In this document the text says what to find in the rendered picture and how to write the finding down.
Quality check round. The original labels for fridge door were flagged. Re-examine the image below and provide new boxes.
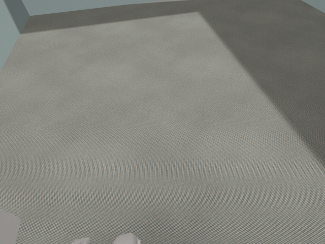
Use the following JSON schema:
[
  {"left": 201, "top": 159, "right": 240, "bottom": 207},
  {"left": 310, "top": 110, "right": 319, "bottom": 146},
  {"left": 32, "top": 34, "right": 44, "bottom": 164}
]
[{"left": 0, "top": 209, "right": 19, "bottom": 244}]

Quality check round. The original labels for left robot thigh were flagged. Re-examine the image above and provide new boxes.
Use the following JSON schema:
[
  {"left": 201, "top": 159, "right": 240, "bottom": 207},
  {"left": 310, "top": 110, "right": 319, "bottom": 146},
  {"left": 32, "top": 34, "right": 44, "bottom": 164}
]
[{"left": 112, "top": 234, "right": 141, "bottom": 244}]

